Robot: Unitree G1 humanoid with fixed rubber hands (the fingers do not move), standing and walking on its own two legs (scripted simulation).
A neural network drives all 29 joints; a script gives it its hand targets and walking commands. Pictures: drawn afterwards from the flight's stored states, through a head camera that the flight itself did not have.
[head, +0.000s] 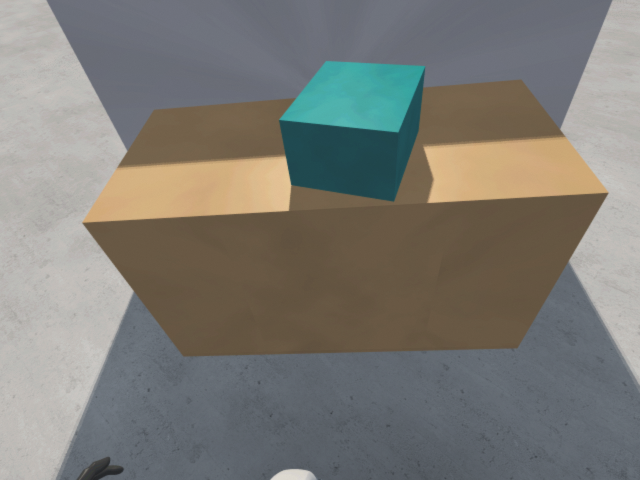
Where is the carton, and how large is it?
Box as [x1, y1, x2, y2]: [279, 61, 424, 201]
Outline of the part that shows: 326,61 279,119 291,184 393,201 418,130 424,66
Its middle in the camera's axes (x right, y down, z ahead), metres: +0.09 -0.27 +0.89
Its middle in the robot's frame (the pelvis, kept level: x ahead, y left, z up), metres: +0.86 -0.02 +0.00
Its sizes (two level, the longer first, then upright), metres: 0.288 0.243 0.168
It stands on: a pedestal, 0.66 m high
